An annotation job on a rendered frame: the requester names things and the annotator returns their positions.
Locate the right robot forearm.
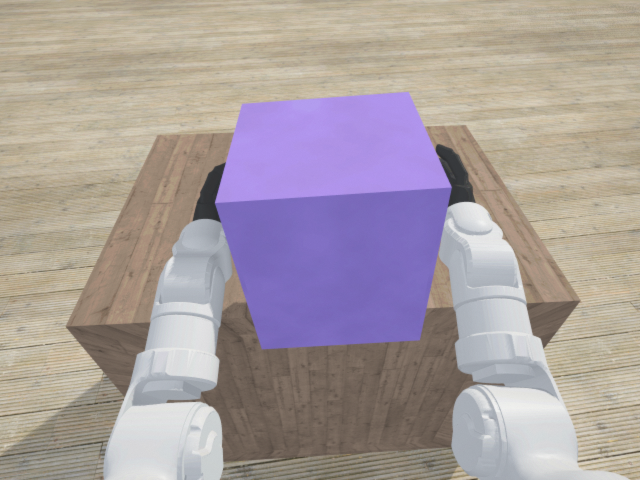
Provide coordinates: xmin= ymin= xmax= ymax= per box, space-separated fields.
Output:
xmin=439 ymin=202 xmax=578 ymax=461

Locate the pedestal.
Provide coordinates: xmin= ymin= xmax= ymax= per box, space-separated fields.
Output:
xmin=65 ymin=125 xmax=581 ymax=462

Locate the robot right upper arm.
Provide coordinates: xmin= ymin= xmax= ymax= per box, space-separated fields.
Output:
xmin=451 ymin=384 xmax=630 ymax=480

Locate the carton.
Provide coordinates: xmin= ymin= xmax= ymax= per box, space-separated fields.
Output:
xmin=215 ymin=92 xmax=452 ymax=349

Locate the right robot hand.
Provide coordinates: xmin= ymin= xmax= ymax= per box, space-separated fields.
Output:
xmin=436 ymin=144 xmax=476 ymax=207

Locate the robot left upper arm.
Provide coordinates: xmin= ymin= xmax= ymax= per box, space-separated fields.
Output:
xmin=104 ymin=402 xmax=223 ymax=480

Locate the left robot hand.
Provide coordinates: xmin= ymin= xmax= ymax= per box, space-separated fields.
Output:
xmin=192 ymin=162 xmax=226 ymax=223

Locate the left robot forearm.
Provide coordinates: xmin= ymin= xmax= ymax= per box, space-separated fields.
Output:
xmin=103 ymin=219 xmax=232 ymax=479

